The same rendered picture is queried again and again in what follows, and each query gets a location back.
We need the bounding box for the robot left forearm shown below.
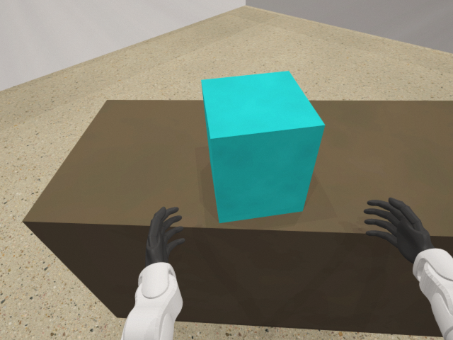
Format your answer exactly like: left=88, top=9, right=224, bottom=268
left=121, top=262, right=183, bottom=340

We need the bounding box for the robot right hand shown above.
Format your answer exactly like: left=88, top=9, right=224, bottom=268
left=364, top=198, right=435, bottom=264

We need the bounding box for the robot right forearm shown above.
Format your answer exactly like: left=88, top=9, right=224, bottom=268
left=413, top=249, right=453, bottom=340

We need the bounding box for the pedestal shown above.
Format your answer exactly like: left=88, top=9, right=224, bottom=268
left=22, top=100, right=453, bottom=337

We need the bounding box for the carton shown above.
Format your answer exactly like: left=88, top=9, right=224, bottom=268
left=201, top=71, right=325, bottom=223

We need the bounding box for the robot left hand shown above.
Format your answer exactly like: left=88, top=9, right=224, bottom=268
left=145, top=207, right=185, bottom=268

